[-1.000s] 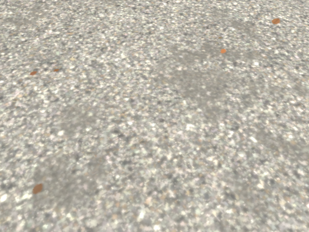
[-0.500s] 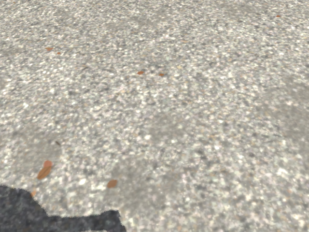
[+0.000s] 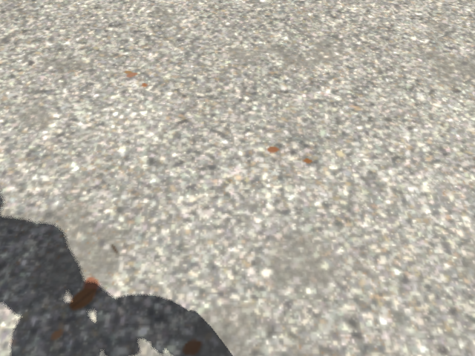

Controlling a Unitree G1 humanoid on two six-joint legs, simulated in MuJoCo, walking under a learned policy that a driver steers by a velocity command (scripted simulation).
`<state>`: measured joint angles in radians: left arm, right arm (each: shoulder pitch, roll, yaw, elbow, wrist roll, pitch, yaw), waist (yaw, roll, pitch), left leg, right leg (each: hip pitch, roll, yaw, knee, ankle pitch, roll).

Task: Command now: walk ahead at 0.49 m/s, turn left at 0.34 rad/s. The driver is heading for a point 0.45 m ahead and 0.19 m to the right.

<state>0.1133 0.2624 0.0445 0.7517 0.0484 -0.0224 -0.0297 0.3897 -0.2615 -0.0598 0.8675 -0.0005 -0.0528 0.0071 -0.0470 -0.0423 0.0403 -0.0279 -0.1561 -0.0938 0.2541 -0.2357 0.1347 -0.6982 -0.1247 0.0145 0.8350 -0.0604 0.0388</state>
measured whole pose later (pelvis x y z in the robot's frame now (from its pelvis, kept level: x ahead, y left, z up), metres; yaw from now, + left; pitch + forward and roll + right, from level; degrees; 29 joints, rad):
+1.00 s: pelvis +0.42 -0.02 -0.01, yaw -11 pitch -1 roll +0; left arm 0.24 0.23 0.02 0.95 0.02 0.05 0.02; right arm 0.23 -0.20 0.01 0.91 -0.02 -0.01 -0.02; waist 0.00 -0.02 0.04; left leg -0.29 -0.06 0.04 0.42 -0.11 0.07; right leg -0.23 0.01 0.05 0.58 -0.36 0.00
